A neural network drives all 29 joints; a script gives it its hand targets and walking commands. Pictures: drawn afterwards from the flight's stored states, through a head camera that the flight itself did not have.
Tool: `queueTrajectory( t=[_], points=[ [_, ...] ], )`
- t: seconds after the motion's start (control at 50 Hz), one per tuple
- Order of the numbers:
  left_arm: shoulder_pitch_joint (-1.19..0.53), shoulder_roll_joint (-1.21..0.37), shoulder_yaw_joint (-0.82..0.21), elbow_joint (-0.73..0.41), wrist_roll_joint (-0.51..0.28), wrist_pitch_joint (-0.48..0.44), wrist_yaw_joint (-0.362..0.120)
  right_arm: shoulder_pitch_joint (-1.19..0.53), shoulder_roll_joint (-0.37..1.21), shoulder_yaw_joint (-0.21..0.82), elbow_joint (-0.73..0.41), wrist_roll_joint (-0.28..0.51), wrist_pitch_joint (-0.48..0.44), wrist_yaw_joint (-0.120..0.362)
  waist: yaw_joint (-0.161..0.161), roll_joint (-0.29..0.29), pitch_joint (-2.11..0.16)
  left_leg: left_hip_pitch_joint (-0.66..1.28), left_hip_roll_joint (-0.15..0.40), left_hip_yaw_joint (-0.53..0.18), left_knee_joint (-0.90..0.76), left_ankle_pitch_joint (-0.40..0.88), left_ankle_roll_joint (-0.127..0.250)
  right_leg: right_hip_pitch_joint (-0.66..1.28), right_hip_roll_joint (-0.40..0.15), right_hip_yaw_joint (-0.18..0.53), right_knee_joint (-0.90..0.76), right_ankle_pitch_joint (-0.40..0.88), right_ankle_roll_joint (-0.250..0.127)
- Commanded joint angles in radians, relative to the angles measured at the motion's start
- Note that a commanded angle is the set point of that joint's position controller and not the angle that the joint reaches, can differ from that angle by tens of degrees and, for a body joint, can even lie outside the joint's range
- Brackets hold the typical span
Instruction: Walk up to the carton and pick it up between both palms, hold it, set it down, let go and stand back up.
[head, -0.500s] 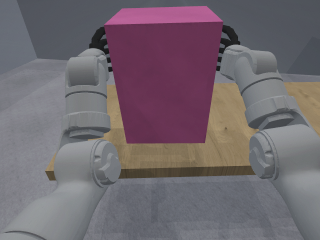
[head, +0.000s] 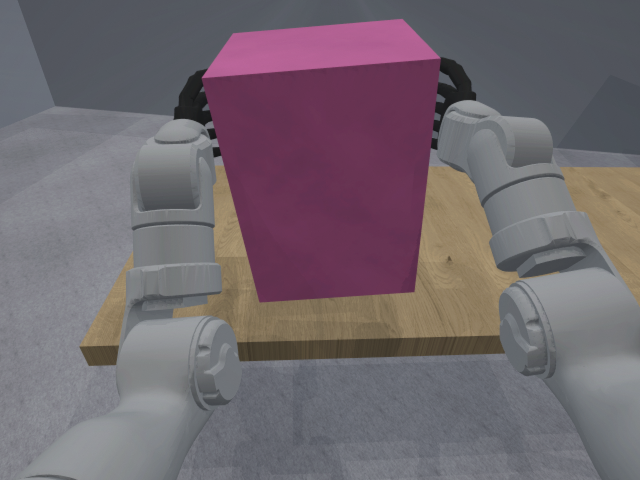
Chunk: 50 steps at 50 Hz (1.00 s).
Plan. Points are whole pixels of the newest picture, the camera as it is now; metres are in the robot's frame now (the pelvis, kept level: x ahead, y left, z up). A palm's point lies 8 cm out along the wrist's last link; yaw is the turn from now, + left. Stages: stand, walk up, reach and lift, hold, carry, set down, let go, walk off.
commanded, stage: hold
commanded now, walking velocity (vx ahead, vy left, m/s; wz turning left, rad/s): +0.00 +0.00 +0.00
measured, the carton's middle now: (327, 167) +0.38 +0.00 +0.28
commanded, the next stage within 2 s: set down in 0.18 s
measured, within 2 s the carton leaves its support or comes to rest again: neither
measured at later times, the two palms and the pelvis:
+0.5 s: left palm (194, 140) +0.40 +0.15 +0.31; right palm (432, 157) +0.40 -0.13 +0.29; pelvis +0.00 -0.01 +0.00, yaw +1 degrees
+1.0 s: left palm (214, 173) +0.40 +0.14 +0.26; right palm (440, 183) +0.39 -0.15 +0.25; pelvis +0.01 +0.01 +0.00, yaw +0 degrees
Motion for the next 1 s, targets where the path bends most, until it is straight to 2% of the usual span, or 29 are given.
queueTrajectory(
  t=[0.0,0.16,0.22,0.24,0.28,0.32,0.38,0.5,0.58,0.68,0.76,0.8,0.86,0.98],
  points=[
    [-0.737,-0.530,-0.342,-0.164,-0.202,-0.061,-0.134,-0.674,0.395,0.141,-0.244,0.120,-0.028,0.099,-0.003,0.125,-0.335,0.151,-0.024,0.033,-0.015,0.269,-0.069,0.072,0.041,-0.001,-0.005,0.155,0.033],
    [-0.712,-0.513,-0.329,-0.156,-0.198,-0.045,-0.126,-0.673,0.401,0.161,-0.278,0.135,-0.022,0.093,0.009,0.082,-0.332,0.193,-0.033,0.042,0.007,0.303,-0.055,0.050,0.034,0.000,-0.026,0.170,0.044],
    [-0.724,-0.501,-0.320,-0.157,-0.197,-0.052,-0.132,-0.688,0.410,0.154,-0.301,0.127,-0.031,0.088,0.004,0.063,-0.329,0.214,-0.040,0.044,0.017,0.303,-0.046,0.033,0.029,-0.004,-0.034,0.179,0.053],
    [-0.732,-0.469,-0.258,-0.115,-0.132,-0.092,-0.145,-0.663,0.438,0.113,-0.270,0.036,-0.075,0.097,0.017,0.071,-0.283,0.208,-0.047,0.043,0.048,0.244,-0.050,-0.015,0.027,-0.005,-0.009,0.146,0.039],
    [-0.724,-0.451,-0.189,0.001,-0.065,-0.172,-0.168,-0.631,0.447,0.041,-0.170,-0.062,-0.157,0.127,0.022,0.064,-0.212,0.171,-0.049,0.053,0.021,0.131,-0.043,-0.030,0.014,-0.011,-0.010,0.060,0.038],
    [-0.700,-0.430,-0.141,0.072,-0.019,-0.247,-0.179,-0.595,0.446,-0.004,-0.118,-0.143,-0.235,0.156,0.035,0.057,-0.155,0.152,-0.045,0.062,-0.014,0.054,-0.036,-0.012,0.005,-0.019,-0.019,0.010,0.042],
    [-0.646,-0.397,-0.111,0.114,0.014,-0.319,-0.178,-0.568,0.432,-0.023,-0.131,-0.229,-0.326,0.173,0.039,0.038,-0.125,0.169,-0.045,0.066,-0.046,0.060,-0.021,0.050,0.005,-0.029,-0.035,0.063,0.056],
    [-0.538,-0.370,-0.157,0.114,0.001,-0.369,-0.172,-0.497,0.415,-0.011,-0.232,-0.319,-0.416,0.147,0.009,0.015,-0.180,0.192,-0.051,0.067,-0.054,0.138,-0.004,0.147,0.009,-0.045,-0.048,0.223,0.073],
    [-0.491,-0.404,-0.259,0.034,-0.052,-0.383,-0.152,-0.469,0.426,0.038,-0.346,-0.321,-0.449,0.137,-0.016,0.041,-0.292,0.221,-0.048,0.057,-0.028,0.238,-0.009,0.183,0.013,-0.055,-0.036,0.321,0.068],
    [-0.465,-0.473,-0.428,-0.148,-0.136,-0.382,-0.107,-0.442,0.452,0.136,-0.497,-0.272,-0.465,0.133,-0.045,0.101,-0.456,0.310,-0.039,0.039,0.033,0.419,-0.029,0.175,0.028,-0.061,-0.012,0.411,0.054],
    [-0.445,-0.518,-0.540,-0.307,-0.186,-0.338,-0.064,-0.414,0.465,0.211,-0.593,-0.213,-0.440,0.139,-0.048,0.143,-0.516,0.378,-0.026,0.027,0.083,0.556,-0.049,0.122,0.039,-0.062,0.000,0.416,0.043],
    [-0.428,-0.523,-0.556,-0.354,-0.185,-0.301,-0.050,-0.395,0.457,0.226,-0.612,-0.194,-0.418,0.142,-0.042,0.150,-0.495,0.390,-0.023,0.025,0.096,0.587,-0.054,0.107,0.042,-0.062,0.001,0.404,0.040],
    [-0.394,-0.510,-0.525,-0.357,-0.154,-0.244,-0.050,-0.372,0.437,0.220,-0.593,-0.176,-0.380,0.145,-0.024,0.144,-0.394,0.368,-0.024,0.031,0.085,0.526,-0.054,0.106,0.038,-0.063,-0.002,0.362,0.039],
    [-0.369,-0.462,-0.376,-0.238,-0.069,-0.175,-0.091,-0.383,0.403,0.150,-0.485,-0.183,-0.331,0.149,0.012,0.081,-0.196,0.264,-0.032,0.045,0.006,0.293,-0.032,0.158,0.018,-0.065,-0.007,0.289,0.056]
  ],
)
